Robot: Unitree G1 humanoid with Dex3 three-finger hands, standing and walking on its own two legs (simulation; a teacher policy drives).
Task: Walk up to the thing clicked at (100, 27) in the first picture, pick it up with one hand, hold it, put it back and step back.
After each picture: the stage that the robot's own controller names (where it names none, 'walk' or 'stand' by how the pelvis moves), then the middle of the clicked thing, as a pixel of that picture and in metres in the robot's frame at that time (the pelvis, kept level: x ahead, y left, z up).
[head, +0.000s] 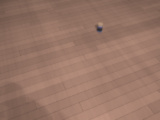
stand; (99, 27) +1.64 -0.25 -0.72
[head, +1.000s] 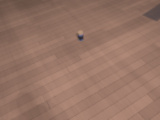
walk; (80, 35) +1.53 +0.11 -0.70
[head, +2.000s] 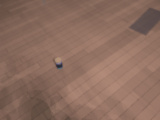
walk; (58, 63) +1.00 +0.28 -0.72
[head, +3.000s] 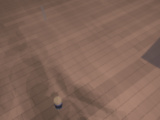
walk; (58, 103) +0.58 +0.21 -0.70
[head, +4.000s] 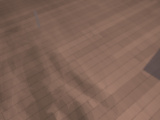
stand; out of the picture +0.37 +0.19 -0.71
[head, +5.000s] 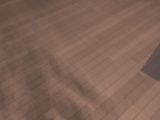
stand; out of the picture +0.36 +0.20 -0.73
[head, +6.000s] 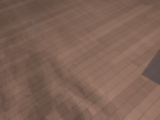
stand; out of the picture +0.35 +0.20 -0.73
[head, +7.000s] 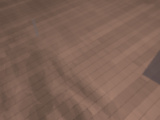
stand; out of the picture +0.34 +0.20 -0.73
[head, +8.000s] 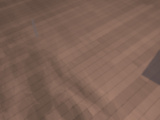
stand; out of the picture +0.34 +0.20 -0.73
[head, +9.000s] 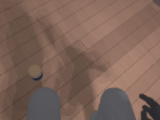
go down; (35, 72) +0.42 +0.21 -0.41
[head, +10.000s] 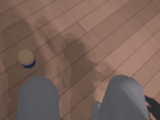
go down; (27, 59) +0.43 +0.22 -0.30
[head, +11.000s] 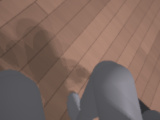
close in; out of the picture +0.42 +0.26 -0.23
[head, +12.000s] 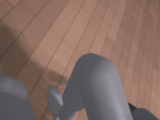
close; out of the picture +0.42 +0.27 -0.22
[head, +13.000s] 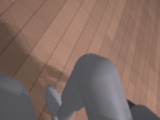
lift; out of the picture +0.41 +0.27 -0.23
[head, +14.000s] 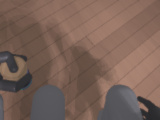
lift; (18, 74) +0.33 +0.22 -0.05
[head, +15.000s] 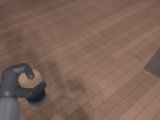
hold; (33, 88) +0.32 +0.17 +0.03
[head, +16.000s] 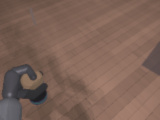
hold; (35, 88) +0.32 +0.17 +0.00
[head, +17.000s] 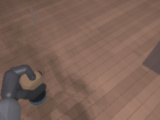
hold; (34, 88) +0.32 +0.17 +0.00
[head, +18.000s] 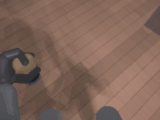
crouch; (27, 70) +0.38 +0.18 -0.06
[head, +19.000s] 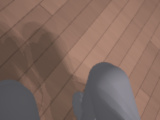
lower; out of the picture +0.47 +0.26 -0.15
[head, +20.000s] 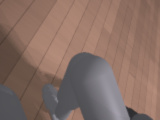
lower; out of the picture +0.43 +0.29 -0.23
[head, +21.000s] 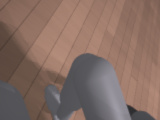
lower; out of the picture +0.43 +0.29 -0.23
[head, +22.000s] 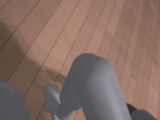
lower; out of the picture +0.43 +0.29 -0.23
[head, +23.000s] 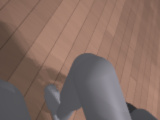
lower; out of the picture +0.43 +0.29 -0.23
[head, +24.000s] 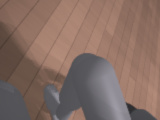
open; out of the picture +0.43 +0.29 -0.23
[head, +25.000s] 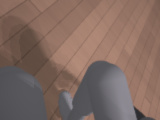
stand; out of the picture +0.43 +0.27 -0.24
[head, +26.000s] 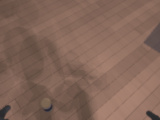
stand; (46, 105) +0.41 +0.20 -0.59
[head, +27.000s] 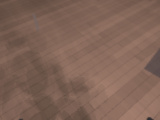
stand; out of the picture +0.39 +0.20 -0.67
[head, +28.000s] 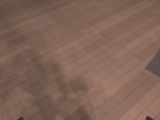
stand; out of the picture +0.39 +0.19 -0.67
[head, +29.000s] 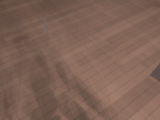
stand; out of the picture +0.40 +0.17 -0.72
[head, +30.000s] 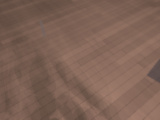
stand; out of the picture +0.39 +0.19 -0.73
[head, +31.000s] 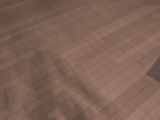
stand; out of the picture +0.38 +0.20 -0.73
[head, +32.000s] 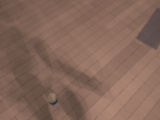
walk; (52, 99) +0.45 +0.19 -0.70
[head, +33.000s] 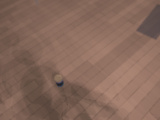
walk; (59, 80) +0.68 +0.24 -0.70
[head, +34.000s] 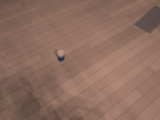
stand; (61, 55) +1.00 +0.20 -0.70
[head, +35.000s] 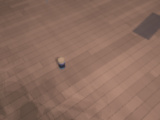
stand; (61, 63) +0.98 +0.20 -0.72
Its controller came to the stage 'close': yes
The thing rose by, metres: 0.72
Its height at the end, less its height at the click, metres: +0.00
